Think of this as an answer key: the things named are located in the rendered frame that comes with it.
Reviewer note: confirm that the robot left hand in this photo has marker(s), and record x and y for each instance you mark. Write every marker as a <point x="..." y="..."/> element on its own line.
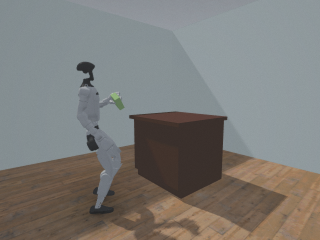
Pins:
<point x="111" y="100"/>

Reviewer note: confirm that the robot right hand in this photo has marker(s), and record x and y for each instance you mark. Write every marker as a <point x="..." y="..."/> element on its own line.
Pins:
<point x="107" y="144"/>

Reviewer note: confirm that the sponge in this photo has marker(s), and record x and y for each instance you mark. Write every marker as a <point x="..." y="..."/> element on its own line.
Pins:
<point x="117" y="101"/>

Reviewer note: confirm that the right robot forearm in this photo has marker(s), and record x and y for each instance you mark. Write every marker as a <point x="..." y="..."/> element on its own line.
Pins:
<point x="90" y="127"/>

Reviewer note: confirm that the robot left foot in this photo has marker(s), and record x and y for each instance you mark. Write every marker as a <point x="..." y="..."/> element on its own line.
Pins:
<point x="110" y="192"/>

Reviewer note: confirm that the left robot forearm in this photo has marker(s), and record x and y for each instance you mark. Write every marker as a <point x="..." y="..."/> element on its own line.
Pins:
<point x="104" y="102"/>

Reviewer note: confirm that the right robot upper arm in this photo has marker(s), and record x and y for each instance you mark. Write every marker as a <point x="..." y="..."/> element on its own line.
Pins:
<point x="84" y="95"/>

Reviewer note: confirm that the right robot shin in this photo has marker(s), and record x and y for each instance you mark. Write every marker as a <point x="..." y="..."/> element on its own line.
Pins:
<point x="103" y="188"/>

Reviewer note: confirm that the table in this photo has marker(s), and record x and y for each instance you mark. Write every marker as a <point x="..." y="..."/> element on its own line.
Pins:
<point x="180" y="152"/>

